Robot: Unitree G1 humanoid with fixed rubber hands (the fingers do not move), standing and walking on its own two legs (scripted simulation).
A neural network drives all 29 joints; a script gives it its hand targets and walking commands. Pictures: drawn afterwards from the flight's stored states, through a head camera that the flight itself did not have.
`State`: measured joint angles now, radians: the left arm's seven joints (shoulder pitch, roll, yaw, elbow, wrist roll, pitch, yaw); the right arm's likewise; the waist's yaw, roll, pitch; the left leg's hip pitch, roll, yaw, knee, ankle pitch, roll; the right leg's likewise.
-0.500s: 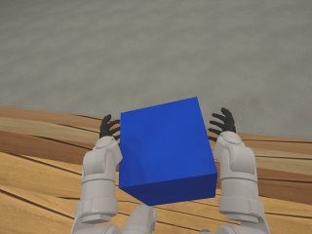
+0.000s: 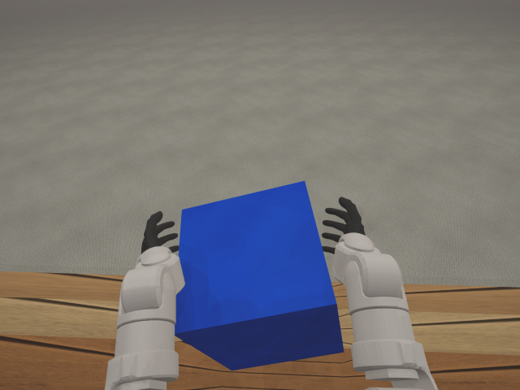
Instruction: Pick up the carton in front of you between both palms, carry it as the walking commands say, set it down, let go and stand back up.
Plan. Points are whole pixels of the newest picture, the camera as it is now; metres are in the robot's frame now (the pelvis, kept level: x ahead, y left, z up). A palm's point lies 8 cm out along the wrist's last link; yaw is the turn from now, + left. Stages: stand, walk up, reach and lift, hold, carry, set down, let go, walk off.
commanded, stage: carry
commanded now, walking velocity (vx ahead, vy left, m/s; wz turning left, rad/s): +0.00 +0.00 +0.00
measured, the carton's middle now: (265, 283) +0.33 +0.00 +0.00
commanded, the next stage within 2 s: none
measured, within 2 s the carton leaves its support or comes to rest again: neither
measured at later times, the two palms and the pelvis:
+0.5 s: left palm (152, 197) +0.58 +0.24 -0.02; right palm (277, 182) +0.62 -0.05 -0.02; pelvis +0.26 +0.03 -0.16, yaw +1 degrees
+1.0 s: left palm (180, 191) +0.95 +0.28 -0.31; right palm (257, 190) +0.92 -0.02 -0.30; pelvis +0.60 +0.14 -0.34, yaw +3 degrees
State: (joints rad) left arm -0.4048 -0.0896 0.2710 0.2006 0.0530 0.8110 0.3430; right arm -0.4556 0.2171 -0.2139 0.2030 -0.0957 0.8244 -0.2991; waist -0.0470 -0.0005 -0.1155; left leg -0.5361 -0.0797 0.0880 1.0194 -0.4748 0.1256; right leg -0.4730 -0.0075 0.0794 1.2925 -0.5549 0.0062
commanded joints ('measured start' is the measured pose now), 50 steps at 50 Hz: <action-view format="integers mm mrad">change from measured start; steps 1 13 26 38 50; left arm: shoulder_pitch -638 -605 -833 -467 -296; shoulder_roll -857 -677 -985 -836 -894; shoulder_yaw -531 -550 -629 -503 -549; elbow -125 -232 -35 -84 10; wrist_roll -223 -119 -400 -94 -33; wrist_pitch -31 88 111 -71 -156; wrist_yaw -145 -121 -186 -109 -173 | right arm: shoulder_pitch -533 -471 -638 -266 -297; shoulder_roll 786 644 603 800 819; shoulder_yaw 525 552 223 491 662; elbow -162 -192 -138 51 -83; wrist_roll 241 277 41 208 275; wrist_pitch -41 67 57 -92 -175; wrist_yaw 66 120 33 93 163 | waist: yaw -68 13 92 -97 -45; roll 43 181 -119 35 76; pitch -309 -120 -262 -494 -285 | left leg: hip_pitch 586 13 117 1139 624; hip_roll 251 135 32 384 61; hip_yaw -547 -264 -18 -578 -205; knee -257 -15 -90 -230 17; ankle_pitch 647 239 592 1351 884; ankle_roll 124 15 -68 195 -123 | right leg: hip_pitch -452 152 135 -643 -231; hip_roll -18 122 -78 7 55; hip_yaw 30 -271 122 -3 -246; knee -43 -522 -515 473 -662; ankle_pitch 151 905 850 -163 961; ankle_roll -12 -61 -249 -1 -12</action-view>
